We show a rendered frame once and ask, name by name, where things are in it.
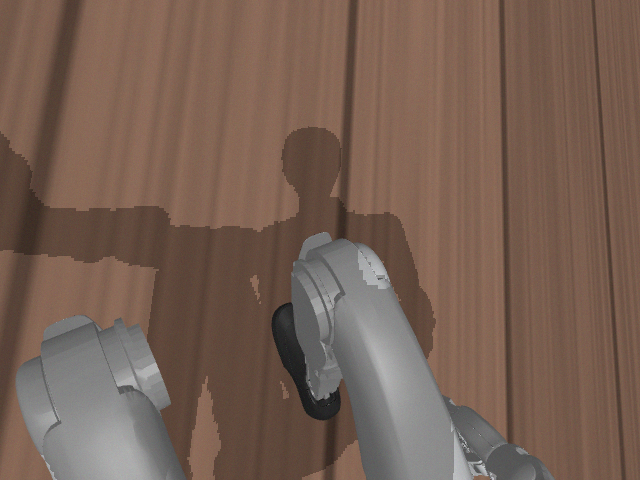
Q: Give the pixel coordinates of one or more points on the right robot foot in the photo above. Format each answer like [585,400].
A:
[293,360]

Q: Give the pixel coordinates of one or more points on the right robot arm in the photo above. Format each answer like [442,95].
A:
[512,462]

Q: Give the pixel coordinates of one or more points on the right robot hand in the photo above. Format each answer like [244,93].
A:
[476,435]

